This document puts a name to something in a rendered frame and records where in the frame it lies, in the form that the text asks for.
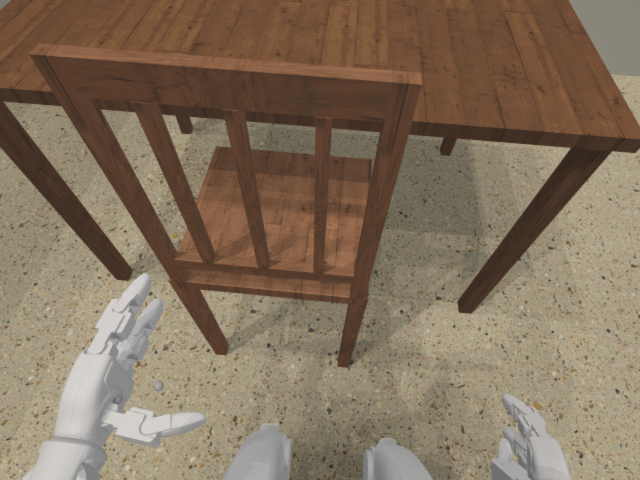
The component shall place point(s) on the table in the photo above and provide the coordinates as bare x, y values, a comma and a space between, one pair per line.
513, 71

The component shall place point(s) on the right robot hand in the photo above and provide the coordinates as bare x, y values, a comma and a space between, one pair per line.
539, 458

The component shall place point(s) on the robot shin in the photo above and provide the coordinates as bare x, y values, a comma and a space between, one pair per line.
387, 441
269, 427

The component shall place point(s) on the right robot shin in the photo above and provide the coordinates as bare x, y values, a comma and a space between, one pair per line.
387, 441

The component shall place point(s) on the left robot hand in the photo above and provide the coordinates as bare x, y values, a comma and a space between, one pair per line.
104, 369

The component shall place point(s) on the left robot shin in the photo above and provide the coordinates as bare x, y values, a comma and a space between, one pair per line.
269, 427

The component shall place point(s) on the robot left forearm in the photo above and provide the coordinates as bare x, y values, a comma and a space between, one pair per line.
68, 459

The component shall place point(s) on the chair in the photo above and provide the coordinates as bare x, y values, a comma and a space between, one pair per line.
269, 223

